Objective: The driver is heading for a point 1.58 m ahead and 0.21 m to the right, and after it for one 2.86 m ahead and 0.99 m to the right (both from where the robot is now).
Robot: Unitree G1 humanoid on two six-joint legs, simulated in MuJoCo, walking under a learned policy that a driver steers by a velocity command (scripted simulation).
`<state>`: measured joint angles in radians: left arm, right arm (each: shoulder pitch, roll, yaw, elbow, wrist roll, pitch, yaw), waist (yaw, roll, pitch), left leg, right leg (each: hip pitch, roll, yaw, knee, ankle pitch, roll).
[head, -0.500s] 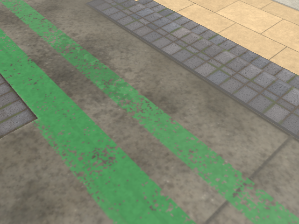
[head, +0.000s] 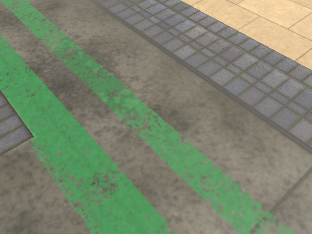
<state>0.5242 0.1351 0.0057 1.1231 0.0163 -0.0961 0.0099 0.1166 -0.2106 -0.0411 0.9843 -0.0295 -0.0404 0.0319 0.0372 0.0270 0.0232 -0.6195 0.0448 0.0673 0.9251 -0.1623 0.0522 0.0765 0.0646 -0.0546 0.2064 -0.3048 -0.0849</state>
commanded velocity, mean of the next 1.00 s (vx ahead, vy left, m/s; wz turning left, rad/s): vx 0.49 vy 0.00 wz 0.00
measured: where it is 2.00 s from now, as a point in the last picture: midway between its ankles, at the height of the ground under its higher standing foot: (185, 122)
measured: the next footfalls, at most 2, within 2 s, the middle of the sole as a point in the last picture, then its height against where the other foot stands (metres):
left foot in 0.16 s outside the picture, level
right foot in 0.72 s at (195, 211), level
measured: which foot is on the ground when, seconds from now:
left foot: up 0.00-0.14, down 0.16-0.72, up 0.74-1.00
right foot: down 0.00-0.18, up 0.20-0.70, down 0.72-1.00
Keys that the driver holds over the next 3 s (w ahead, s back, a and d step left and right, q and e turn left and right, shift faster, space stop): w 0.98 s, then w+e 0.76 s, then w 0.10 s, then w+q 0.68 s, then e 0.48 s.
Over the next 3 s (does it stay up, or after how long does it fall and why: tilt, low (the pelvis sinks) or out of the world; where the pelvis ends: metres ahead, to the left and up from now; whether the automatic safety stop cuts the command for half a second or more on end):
stays up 1.50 -0.22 -0.01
